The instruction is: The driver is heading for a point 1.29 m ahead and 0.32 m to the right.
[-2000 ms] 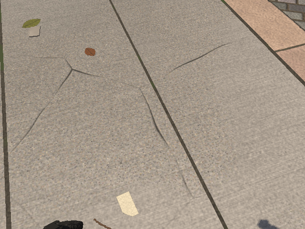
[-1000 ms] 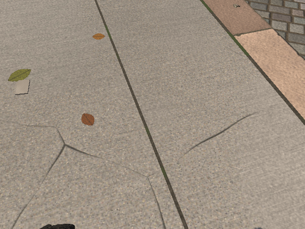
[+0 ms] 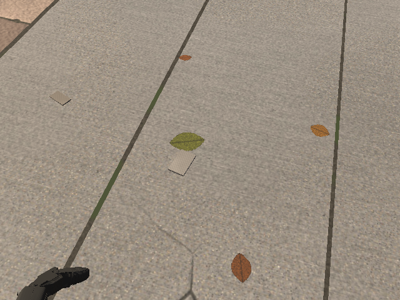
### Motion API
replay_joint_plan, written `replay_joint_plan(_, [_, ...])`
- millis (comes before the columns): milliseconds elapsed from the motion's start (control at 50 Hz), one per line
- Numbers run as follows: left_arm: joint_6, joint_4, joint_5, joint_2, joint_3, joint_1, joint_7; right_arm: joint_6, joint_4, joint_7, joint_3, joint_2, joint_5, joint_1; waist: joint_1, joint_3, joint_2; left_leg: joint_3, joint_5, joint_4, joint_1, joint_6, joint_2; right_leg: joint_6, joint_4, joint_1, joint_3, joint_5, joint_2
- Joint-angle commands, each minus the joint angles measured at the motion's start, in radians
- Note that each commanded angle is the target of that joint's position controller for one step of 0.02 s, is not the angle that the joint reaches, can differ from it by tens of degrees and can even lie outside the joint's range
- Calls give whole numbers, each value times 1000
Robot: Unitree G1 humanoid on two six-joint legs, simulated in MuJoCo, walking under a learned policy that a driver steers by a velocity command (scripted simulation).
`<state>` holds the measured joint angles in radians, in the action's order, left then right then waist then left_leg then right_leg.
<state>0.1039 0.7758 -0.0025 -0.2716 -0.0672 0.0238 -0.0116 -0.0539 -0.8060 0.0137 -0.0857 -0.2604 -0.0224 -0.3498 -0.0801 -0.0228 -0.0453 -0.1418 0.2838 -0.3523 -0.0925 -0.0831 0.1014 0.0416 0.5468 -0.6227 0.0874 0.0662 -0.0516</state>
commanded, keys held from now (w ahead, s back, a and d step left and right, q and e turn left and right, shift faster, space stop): w+q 0.12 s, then q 0.12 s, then e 0.76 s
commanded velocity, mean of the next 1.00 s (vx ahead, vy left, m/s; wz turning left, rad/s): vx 0.18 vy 0.00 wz -0.04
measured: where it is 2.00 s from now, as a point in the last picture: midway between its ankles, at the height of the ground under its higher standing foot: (237, 255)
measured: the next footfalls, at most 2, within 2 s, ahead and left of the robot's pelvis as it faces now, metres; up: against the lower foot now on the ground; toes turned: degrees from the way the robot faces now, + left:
right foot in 0.10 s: +0.25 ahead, -0.14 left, +0.00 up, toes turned +7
left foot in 0.50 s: +0.31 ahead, +0.13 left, +0.00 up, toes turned +7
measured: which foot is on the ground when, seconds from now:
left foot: down 0.00-0.12, up 0.14-0.48, down 0.50-0.86, up 0.88-1.00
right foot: up 0.00-0.08, down 0.10-0.52, up 0.54-0.84, down 0.86-1.00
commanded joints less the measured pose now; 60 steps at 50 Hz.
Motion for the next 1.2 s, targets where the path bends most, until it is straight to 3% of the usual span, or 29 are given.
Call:
replay_joint_plan(20, [28, -99, -6, -98, -19, 109, -13, -1, 40, 10, -39, -156, -4, -32, 6, 2, 142, -214, -200, 27, -32, -123, -245, -16, -65, 91, -16, -19, 41])
replay_joint_plan(80, [45, -74, -6, -134, -35, -15, -15, 10, 55, 16, -38, -153, 0, -7, 78, 44, 185, -259, -323, -95, -6, -94, -233, -61, -119, 260, -43, -118, 62])
replay_joint_plan(100, [50, -49, 8, -170, -51, -137, -9, 9, 72, 12, -24, -118, 5, 12, 137, 136, 167, -219, -369, -247, -61, -62, -176, -102, -107, 465, -12, -105, 12])
replay_joint_plan(120, [47, -33, 18, -231, -65, -311, -1, 7, 99, 10, -4, -72, 25, 9, 200, 293, 46, -123, -176, -540, -216, -18, -101, -160, -78, 750, 169, -147, -167])
replay_joint_plan(140, [32, -3, 29, -283, -77, -353, -7, -1, 125, 10, 7, -27, -12, -147, 109, 387, -338, -41, 335, -840, -566, 47, 16, -319, -187, 1014, 645, -259, -378])
replay_joint_plan(160, [25, -34, 8, -171, -50, -302, -9, 2, 94, 15, -12, -145, -18, -133, 124, 302, -197, -75, 316, -963, -660, 65, -66, -296, -208, 955, 646, -294, -375])
replay_joint_plan(200, [6, -62, 18, -99, -24, -192, -2, 21, 118, 21, -32, -191, 1, 20, 119, 127, -5, -12, 193, -969, -618, 97, -123, -244, -188, 689, 299, 110, -297])
replay_joint_plan(240, [-2, -47, 25, -86, -18, -153, 0, 41, 137, 18, -40, -159, 6, 25, 70, 83, -29, 14, 164, -889, -532, 104, -174, -227, -202, 526, 124, 312, -235])
replay_joint_plan(300, [2, -5, 24, -112, -22, -164, -3, 54, 160, 19, -12, -62, 6, 41, 56, 84, -63, 48, 129, -717, -473, 115, -154, -277, -257, 452, 44, 438, -204])
replay_joint_plan(380, [-16, 22, -4, -130, -20, -129, -6, 47, 158, 8, 11, -38, 28, 98, 56, 145, -63, 100, -96, -395, -282, 116, -146, -260, -257, 415, -46, 448, -151])
replay_joint_plan(480, [-47, 49, -34, -175, -24, -165, -3, 36, 170, 5, -4, -100, 30, 170, 56, 112, -61, 129, -253, -86, -137, 78, -91, -203, -160, 427, 33, 167, -134])
replay_joint_plan(500, [-47, 52, -30, -150, -15, -192, -1, 34, 173, 12, -15, -139, 36, 163, 56, 118, -37, 82, -370, -35, -45, 49, -141, -157, -118, 384, 41, 53, -103])
replay_joint_plan(520, [-42, 33, -4, -100, 1, -200, -1, 37, 186, 26, -29, -205, 52, 133, 62, 179, 57, -37, -658, -81, 87, -6, -294, -100, -1, 302, 0, -155, -39])
replay_joint_plan(540, [-42, 40, 5, -46, 17, -307, 0, 56, 190, 35, -36, -231, 52, 135, 101, 235, 232, -157, -776, -115, 211, -132, -464, -41, 136, 142, -82, -554, 46])
replay_joint_plan(560, [-52, 25, -14, -87, 9, -254, 5, 63, 180, 32, -29, -184, 48, 106, 41, 236, 295, -226, -691, -60, 178, -206, -504, -12, 300, 67, -93, -717, 56])
replay_joint_plan(580, [-67, 13, -27, -148, -14, -220, 9, 60, 175, 31, -28, -178, 48, 96, 22, 201, 266, -214, -622, -29, 144, -214, -493, 0, 488, 9, -76, -755, 45])
replay_joint_plan(600, [-87, 21, -28, -154, -25, -233, 17, 56, 176, 33, -24, -170, 44, 136, 47, 176, 218, -163, -564, -17, 92, -191, -468, 6, 581, -9, -59, -716, 25])
replay_joint_plan(660, [-141, 22, -17, -112, -27, -267, 34, 45, 179, 30, -18, -143, 37, 273, 108, 101, 192, -3, -427, 39, -111, -137, -400, 34, 547, 83, -79, -570, 3])
replay_joint_plan(740, [-150, -29, -14, -87, -17, -219, 16, 49, 157, 35, -27, -151, 37, 299, 95, 120, 218, 97, -391, 29, -143, -127, -388, 18, 326, 208, -117, -448, -5])
replay_joint_plan(820, [-150, -39, -9, -113, -30, -268, -13, 58, 130, 38, -34, -177, 8, 297, 125, 142, 198, 130, -309, -70, -136, -71, -406, -44, 74, 356, -180, -307, 35])
replay_joint_plan(840, [-150, -31, -2, -126, -39, -294, -12, 61, 111, 37, -31, -156, 2, 266, 127, 131, 157, 168, -187, -142, -179, -17, -372, -75, -8, 419, -170, -246, 57])
replay_joint_plan(860, [-148, -42, 5, -195, -58, -298, -1, 65, 94, 31, -23, -114, 18, 210, 101, 88, -36, 268, 2, -344, -313, 75, -285, -132, -130, 490, 17, -43, -47])
replay_joint_plan(880, [-143, -86, 10, -306, -74, -287, 16, 67, 140, 28, -5, -74, 61, 240, 83, 53, -316, 277, 399, -641, -580, 170, -135, -296, -178, 558, 379, 283, -301])
replay_joint_plan(900, [-122, -95, 52, -301, -69, -323, 3, 61, 168, 36, -17, -116, 43, 334, 164, 129, -226, 114, 423, -794, -610, 154, -98, -411, -238, 508, 465, 163, -346])
replay_joint_plan(920, [-103, -98, 50, -280, -63, -287, 0, 62, 162, 43, -28, -146, 21, 344, 140, 96, -138, 77, 335, -841, -626, 133, -117, -369, -241, 493, 390, 50, -290])
replay_joint_plan(960, [-99, -115, 3, -208, -45, -188, 18, 70, 120, 57, -40, -157, 29, 298, 92, 75, -72, 59, 176, -810, -629, 128, -146, -266, -222, 477, 281, -52, -206])
replay_joint_plan(1000, [-107, -128, -1, -187, -34, -173, 34, 66, 111, 55, -42, -147, 33, 266, 73, 99, -78, 64, 92, -812, -560, 141, -125, -252, -218, 444, 238, -11, -164])
replay_joint_plan(1080, [-103, -121, -17, -186, -37, -251, 49, 36, 123, 28, -31, -121, 19, 301, 111, 96, -94, 63, -15, -564, -586, 147, -116, -256, -309, 520, 309, -513, -140])
replay_joint_plan(1200, [-93, -126, -15, -217, -49, -278, 42, -24, 130, -11, -21, -116, 8, 340, 135, 48, -105, 69, 5, -266, -433, 139, -84, -278, -307, 458, 363, -548, -122])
